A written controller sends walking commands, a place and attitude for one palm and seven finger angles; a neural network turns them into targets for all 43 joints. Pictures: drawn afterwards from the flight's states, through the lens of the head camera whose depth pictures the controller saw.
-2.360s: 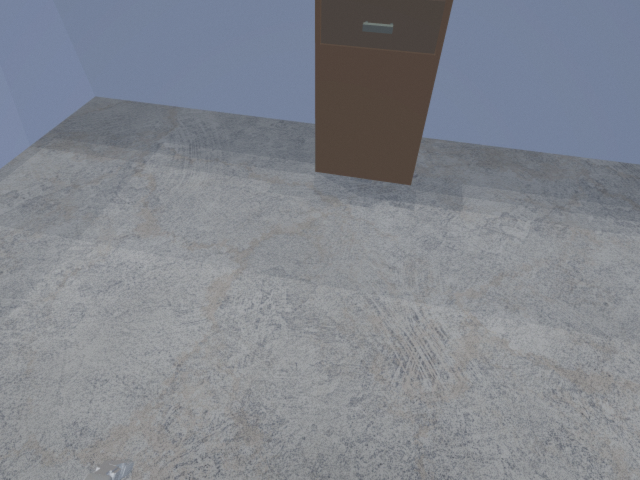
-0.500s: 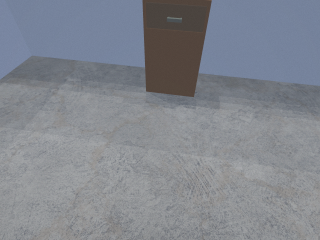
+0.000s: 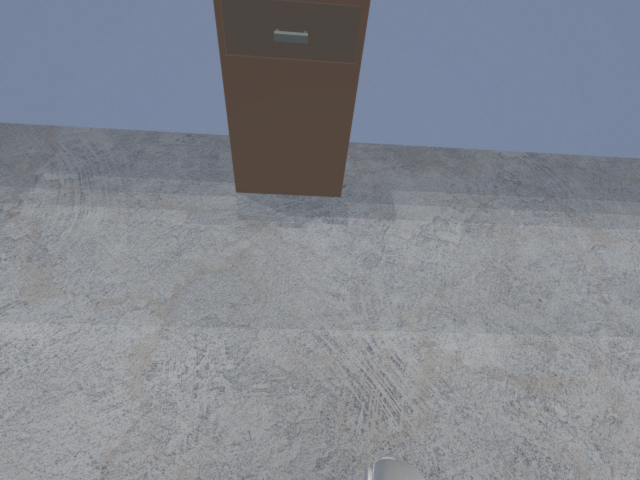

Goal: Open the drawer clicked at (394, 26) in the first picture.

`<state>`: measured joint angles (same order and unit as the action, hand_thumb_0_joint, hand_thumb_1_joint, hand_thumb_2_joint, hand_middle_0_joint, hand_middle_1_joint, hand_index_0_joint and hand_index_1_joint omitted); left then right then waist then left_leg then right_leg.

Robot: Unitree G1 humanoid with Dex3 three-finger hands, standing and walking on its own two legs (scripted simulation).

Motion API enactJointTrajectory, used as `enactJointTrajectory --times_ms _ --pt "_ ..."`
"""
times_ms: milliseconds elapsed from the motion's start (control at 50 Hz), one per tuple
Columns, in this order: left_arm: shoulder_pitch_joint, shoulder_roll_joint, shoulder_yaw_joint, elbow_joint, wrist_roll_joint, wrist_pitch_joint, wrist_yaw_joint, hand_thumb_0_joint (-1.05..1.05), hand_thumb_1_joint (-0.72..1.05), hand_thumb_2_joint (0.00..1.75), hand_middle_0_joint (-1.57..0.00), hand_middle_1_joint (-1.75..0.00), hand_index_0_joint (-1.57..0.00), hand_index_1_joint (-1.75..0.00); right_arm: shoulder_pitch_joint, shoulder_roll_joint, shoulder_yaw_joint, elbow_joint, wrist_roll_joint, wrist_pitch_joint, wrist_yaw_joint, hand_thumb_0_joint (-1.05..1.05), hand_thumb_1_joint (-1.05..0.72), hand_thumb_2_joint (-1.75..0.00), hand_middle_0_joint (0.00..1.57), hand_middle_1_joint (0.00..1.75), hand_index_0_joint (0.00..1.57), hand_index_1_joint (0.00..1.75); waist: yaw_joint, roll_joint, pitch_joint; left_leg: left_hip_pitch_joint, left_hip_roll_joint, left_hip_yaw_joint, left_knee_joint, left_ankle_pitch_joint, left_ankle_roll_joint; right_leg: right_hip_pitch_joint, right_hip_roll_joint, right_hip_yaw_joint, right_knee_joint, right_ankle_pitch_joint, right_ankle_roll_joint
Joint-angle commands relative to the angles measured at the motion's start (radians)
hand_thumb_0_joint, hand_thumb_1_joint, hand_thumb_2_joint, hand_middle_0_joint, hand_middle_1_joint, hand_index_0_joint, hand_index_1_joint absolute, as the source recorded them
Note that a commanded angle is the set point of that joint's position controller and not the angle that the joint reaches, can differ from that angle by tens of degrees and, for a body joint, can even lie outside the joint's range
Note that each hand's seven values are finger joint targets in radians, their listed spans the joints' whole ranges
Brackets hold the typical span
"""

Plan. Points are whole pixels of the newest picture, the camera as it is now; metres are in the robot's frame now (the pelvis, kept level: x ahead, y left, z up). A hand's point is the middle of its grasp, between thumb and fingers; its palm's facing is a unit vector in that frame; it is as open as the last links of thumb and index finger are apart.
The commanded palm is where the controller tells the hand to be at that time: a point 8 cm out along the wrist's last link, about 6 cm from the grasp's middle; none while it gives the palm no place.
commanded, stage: walk to a spot facing it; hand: left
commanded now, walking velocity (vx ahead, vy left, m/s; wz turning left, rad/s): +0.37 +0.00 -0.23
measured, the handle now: (291, 34) +1.41 +0.18 -0.04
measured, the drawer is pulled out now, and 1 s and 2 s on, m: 0.00 0.00 0.00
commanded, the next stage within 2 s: turn to face it in 1.16 s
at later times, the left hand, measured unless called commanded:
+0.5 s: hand (226, 387) +0.29 +0.16 -0.17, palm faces -0.05 -0.97 -0.22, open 7.2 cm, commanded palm none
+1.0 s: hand (231, 274) +0.52 +0.20 -0.18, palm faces -0.12 -0.98 -0.14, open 7.4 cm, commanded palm none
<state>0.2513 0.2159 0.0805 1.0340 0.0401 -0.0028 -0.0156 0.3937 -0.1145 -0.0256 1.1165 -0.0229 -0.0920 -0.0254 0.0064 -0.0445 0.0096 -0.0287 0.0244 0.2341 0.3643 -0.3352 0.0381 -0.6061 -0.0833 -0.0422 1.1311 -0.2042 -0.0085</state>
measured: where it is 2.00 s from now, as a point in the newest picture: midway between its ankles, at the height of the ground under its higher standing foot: (340, 347)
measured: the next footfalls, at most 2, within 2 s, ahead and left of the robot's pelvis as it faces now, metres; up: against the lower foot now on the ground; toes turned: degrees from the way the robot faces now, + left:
right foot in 0.22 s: +0.27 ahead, -0.11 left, +0.00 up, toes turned -11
left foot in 0.70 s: +0.48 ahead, +0.11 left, +0.00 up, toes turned +5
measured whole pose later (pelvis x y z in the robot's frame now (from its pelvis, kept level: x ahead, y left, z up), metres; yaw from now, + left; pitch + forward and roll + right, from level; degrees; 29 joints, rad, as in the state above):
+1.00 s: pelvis +0.46 +0.03 +0.00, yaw -13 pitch -2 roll -1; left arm 0.27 0.18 0.09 1.05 0.04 0.01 -0.02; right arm 0.31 -0.15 -0.05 1.08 -0.02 -0.08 -0.03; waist 0.03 -0.05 0.03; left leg -0.08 0.05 0.30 0.38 -0.27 0.04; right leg -0.62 -0.12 -0.04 1.17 -0.17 0.01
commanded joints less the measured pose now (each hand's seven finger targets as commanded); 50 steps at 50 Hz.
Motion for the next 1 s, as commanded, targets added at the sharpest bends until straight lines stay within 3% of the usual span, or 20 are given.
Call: enactJointTrajectory --times_ms 0,100,160,180,200,220,240,280,320,360,580,620,640,660,680,700,720,780,860,980 --pt "-0.104 -0.042 -0.027 -0.09 -0.007 -0.008 -0.019 0.0 0.9 0.9 -0.2 -0.3 -0.2 -0.3 0.127 -0.11 -0.016 0.008 0.002 -0.017 -0.009 0.0 -0.9 -0.9 0.2 0.3 0.2 0.3 -0.027 0.149 0.174 0.0 0.235 -0.089 -0.184 0.54 0.05 -0.101 -0.006 -0.067 -0.239 0.08 -0.002" --pt "-0.156 -0.024 -0.031 -0.108 -0.013 -0.021 -0.012 0.0 0.9 0.9 -0.2 -0.3 -0.2 -0.3 0.164 -0.151 -0.023 0.042 0.001 -0.003 -0.011 0.0 -0.9 -0.9 0.2 0.3 0.2 0.3 -0.026 0.147 0.126 0.098 0.264 -0.037 -0.077 0.924 0.061 0.082 0.075 -0.138 -0.462 0.032 -0.06" --pt "0.076 0.027 -0.01 -0.039 -0.004 -0.034 -0.001 0.0 0.9 0.9 -0.2 -0.3 -0.2 -0.3 0.107 -0.189 -0.03 0.033 0.004 0.004 -0.009 0.0 -0.9 -0.9 0.2 0.3 0.2 0.3 0.089 0.162 -0.012 0.061 0.25 0.0 0.236 1.048 0.03 0.394 0.123 -0.15 -0.537 0.035 -0.102" --pt "0.199 0.085 0.007 -0.001 0.002 -0.046 0.004 0.0 0.9 0.9 -0.2 -0.3 -0.2 -0.3 0.097 -0.175 -0.027 0.024 0.011 0.005 -0.002 0.0 -0.9 -0.9 0.2 0.3 0.2 0.3 0.148 0.107 -0.084 -0.111 0.218 0.005 0.477 0.841 0.004 0.644 0.056 -0.068 -0.586 0.091 -0.134" --pt "0.292 0.184 0.032 0.018 -0.001 -0.055 0.015 0.0 0.9 0.9 -0.2 -0.3 -0.2 -0.3 0.145 -0.112 -0.017 0.003 0.025 0.001 0.007 0.0 -0.9 -0.9 0.2 0.3 0.2 0.3 0.158 -0.115 -0.212 -0.394 0.078 0.006 0.827 0.119 -0.034 0.886 -0.229 0.347 -0.648 0.144 -0.249" --pt "0.287 0.23 0.038 0.02 -0.027 -0.052 0.023 0.0 0.9 0.9 -0.2 -0.3 -0.2 -0.3 0.131 -0.105 -0.02 -0.026 0.03 0.005 0.005 0.0 -0.9 -0.9 0.2 0.3 0.2 0.3 0.118 -0.14 -0.248 -0.522 0.006 -0.124 1.076 -0.22 -0.032 0.887 -0.369 0.622 -0.789 0.184 -0.325" --pt "0.193 0.212 0.038 -0.002 -0.035 -0.044 0.028 0.0 0.9 0.9 -0.2 -0.3 -0.2 -0.3 0.072 -0.116 -0.027 -0.031 0.027 0.011 0.006 0.0 -0.9 -0.9 0.2 0.3 0.2 0.3 0.101 -0.036 -0.13 -0.557 0.07 -0.205 1.105 -0.146 -0.011 0.749 -0.356 0.543 -0.854 -0.021 -0.321" --pt "0.06 0.118 0.003 -0.027 -0.033 -0.054 0.027 0.0 0.9 0.9 -0.2 -0.3 -0.2 -0.3 0.003 -0.095 -0.03 -0.038 0.011 0.026 0.014 0.0 -0.9 -0.9 0.2 0.3 0.2 0.3 0.03 0.044 0.036 -0.539 0.141 -0.23 1.022 0.002 -0.024 0.436 -0.267 0.364 -0.9 -0.051 -0.218" --pt "0.006 0.062 -0.015 -0.026 -0.025 -0.068 0.029 0.0 0.9 0.9 -0.2 -0.3 -0.2 -0.3 0.057 -0.059 -0.026 -0.015 -0.001 0.051 0.015 0.0 -0.9 -0.9 0.2 0.3 0.2 0.3 -0.032 0.052 0.074 -0.45 0.155 -0.221 0.925 0.048 -0.036 0.283 -0.196 0.215 -0.93 0.005 -0.168" --pt "0.031 0.051 -0.019 -0.011 -0.02 -0.078 0.026 0.0 0.9 0.9 -0.2 -0.3 -0.2 -0.3 0.089 -0.049 -0.025 -0.009 -0.005 0.065 0.018 0.0 -0.9 -0.9 0.2 0.3 0.2 0.3 -0.056 0.011 0.058 -0.447 0.155 -0.197 0.846 0.074 -0.056 0.267 -0.157 0.129 -0.936 0.063 -0.154" --pt "0.177 0.085 -0.013 0.042 -0.015 -0.082 0.024 0.0 0.9 0.9 -0.2 -0.3 -0.2 -0.3 -0.273 -0.076 -0.025 -0.153 0.001 0.037 0.055 0.0 -0.9 -0.9 0.2 0.3 0.2 0.3 0.035 -0.063 0.089 -0.488 0.108 -0.111 0.322 0.128 -0.063 0.493 -0.157 0.114 -0.883 0.203 -0.153" --pt "0.174 0.094 -0.01 0.049 -0.014 -0.079 0.025 0.0 0.9 0.9 -0.2 -0.3 -0.2 -0.3 -0.25 -0.097 -0.031 -0.149 0.002 0.029 0.052 0.0 -0.9 -0.9 0.2 0.3 0.2 0.3 0.013 -0.04 0.081 -0.394 0.091 -0.096 0.245 0.107 -0.05 0.496 -0.164 0.119 -0.831 0.23 -0.145" --pt "0.157 0.101 -0.008 0.046 -0.017 -0.077 0.026 0.0 0.9 0.9 -0.2 -0.3 -0.2 -0.3 -0.177 -0.114 -0.036 -0.126 0.0 0.023 0.046 0.0 -0.9 -0.9 0.2 0.3 0.2 0.3 -0.028 -0.015 0.054 -0.271 0.062 -0.071 0.184 0.13 -0.045 0.467 -0.139 0.081 -0.738 0.289 -0.126" --pt "0.155 0.082 -0.009 0.042 -0.022 -0.076 0.025 0.0 0.9 0.9 -0.2 -0.3 -0.2 -0.3 -0.052 -0.156 -0.045 -0.085 -0.006 0.015 0.036 0.0 -0.9 -0.9 0.2 0.3 0.2 0.3 -0.08 0.057 -0.019 -0.048 0.067 -0.095 0.117 0.164 -0.027 0.388 -0.086 0.04 -0.548 0.332 -0.095" --pt "0.183 0.035 -0.014 0.028 -0.031 -0.074 0.018 0.0 0.9 0.9 -0.2 -0.3 -0.2 -0.3 0.098 -0.263 -0.073 -0.05 -0.02 0.007 0.024 0.0 -0.9 -0.9 0.2 0.3 0.2 0.3 -0.128 0.258 -0.143 0.205 0.287 -0.369 0.064 0.175 0.049 0.193 0.018 -0.049 -0.263 0.106 -0.037" --pt "0.162 0.01 -0.026 0.0 -0.032 -0.08 0.013 0.0 0.9 0.9 -0.2 -0.3 -0.2 -0.3 0.191 -0.332 -0.083 -0.029 -0.012 0.014 0.019 0.0 -0.9 -0.9 0.2 0.3 0.2 0.3 -0.14 0.404 -0.179 0.286 0.482 -0.614 -0.055 0.24 0.135 0.02 0.098 -0.054 0.029 -0.352 -0.016" --pt "0.105 0.048 -0.018 -0.013 -0.024 -0.074 0.018 0.0 0.9 0.9 -0.2 -0.3 -0.2 -0.3 0.146 -0.305 -0.075 -0.039 -0.005 0.026 0.016 0.0 -0.9 -0.9 0.2 0.3 0.2 0.3 -0.133 0.293 -0.107 0.183 0.481 -0.598 -0.087 0.118 0.152 -0.012 0.043 0.022 0.124 -0.351 -0.031" --pt "0.063 -0.002 -0.009 0.013 -0.013 -0.05 0.004 0.0 0.9 0.9 -0.2 -0.3 -0.2 -0.3 -0.038 -0.157 -0.038 -0.079 -0.005 0.01 0.007 0.0 -0.9 -0.9 0.2 0.3 0.2 0.3 -0.051 0.131 0.097 -0.109 0.381 -0.365 -0.162 0.101 0.072 -0.012 -0.04 0.051 0.152 -0.134 -0.018" --pt "0.134 -0.054 -0.005 0.023 -0.005 -0.007 0.002 0.0 0.9 0.9 -0.2 -0.3 -0.2 -0.3 -0.049 -0.109 -0.038 -0.078 0.0 -0.006 0.0 0.0 -0.9 -0.9 0.2 0.3 0.2 0.3 0.01 0.132 0.066 -0.159 0.314 -0.157 -0.187 0.193 0.041 0.016 -0.045 0.035 0.104 -0.008 0.008" --pt "-0.011 -0.033 0.008 -0.056 -0.003 0.016 -0.017 0.0 0.9 0.9 -0.2 -0.3 -0.2 -0.3 0.009 -0.13 -0.036 -0.065 0.006 -0.007 -0.005 0.0 -0.9 -0.9 0.2 0.3 0.2 0.3 -0.005 0.153 0.122 -0.055 0.315 -0.051 -0.192 0.326 0.055 -0.137 -0.064 -0.003 -0.017 0.083 0.035"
